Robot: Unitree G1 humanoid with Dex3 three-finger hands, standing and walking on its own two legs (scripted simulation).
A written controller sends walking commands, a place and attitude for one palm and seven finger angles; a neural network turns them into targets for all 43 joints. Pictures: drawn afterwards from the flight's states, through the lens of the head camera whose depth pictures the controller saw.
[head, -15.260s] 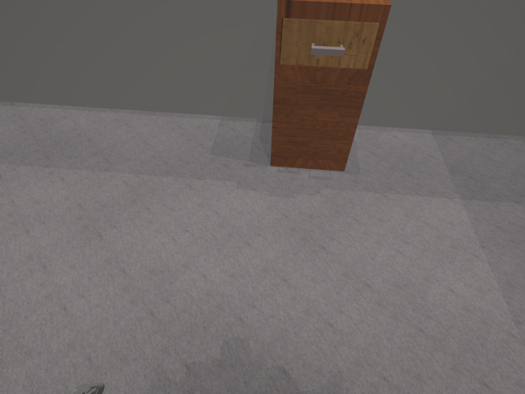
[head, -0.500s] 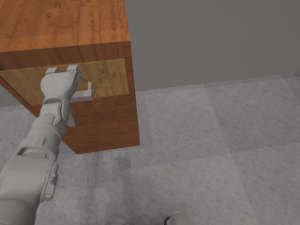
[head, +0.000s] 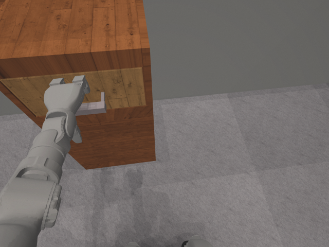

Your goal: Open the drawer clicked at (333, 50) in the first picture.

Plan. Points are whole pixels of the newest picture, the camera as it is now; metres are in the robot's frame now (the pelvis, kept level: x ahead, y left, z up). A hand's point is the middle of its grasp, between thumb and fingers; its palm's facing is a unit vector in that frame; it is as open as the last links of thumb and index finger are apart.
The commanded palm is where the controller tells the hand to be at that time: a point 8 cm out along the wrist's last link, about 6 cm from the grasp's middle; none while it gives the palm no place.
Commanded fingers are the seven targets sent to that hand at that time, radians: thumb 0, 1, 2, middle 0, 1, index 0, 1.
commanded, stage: move the hooked fingers above the handle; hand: left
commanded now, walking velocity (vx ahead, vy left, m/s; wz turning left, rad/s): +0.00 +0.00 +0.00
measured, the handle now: (83, 103) +0.52 +0.23 -0.04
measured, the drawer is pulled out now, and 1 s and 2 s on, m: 0.00 0.00 0.00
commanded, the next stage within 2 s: lower the fingers behind the handle in 0.18 s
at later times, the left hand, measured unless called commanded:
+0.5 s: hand (77, 114) +0.46 +0.22 +0.00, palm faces -0.10 -0.06 -0.99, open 13.9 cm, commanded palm +0.44 +0.22 +0.06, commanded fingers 0.00 -0.50 0.30 -0.30 -1.20 -0.30 -1.20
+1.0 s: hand (79, 120) +0.45 +0.22 -0.02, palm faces -0.06 -0.02 -1.00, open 13.9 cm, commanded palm +0.44 +0.22 +0.02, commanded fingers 0.00 -0.50 0.30 -0.30 -1.20 -0.30 -1.20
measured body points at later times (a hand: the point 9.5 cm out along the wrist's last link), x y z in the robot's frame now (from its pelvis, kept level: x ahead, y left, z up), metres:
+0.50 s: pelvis +0.00 -0.01 +0.00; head +0.10 -0.01 +0.44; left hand +0.46 +0.22 +0.05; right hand +0.03 -0.28 -0.13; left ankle -0.03 +0.10 -0.71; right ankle -0.01 -0.13 -0.71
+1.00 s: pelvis -0.02 +0.00 -0.02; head +0.09 -0.01 +0.42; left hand +0.45 +0.22 +0.03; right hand -0.01 -0.28 -0.15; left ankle -0.03 +0.10 -0.71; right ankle -0.01 -0.13 -0.71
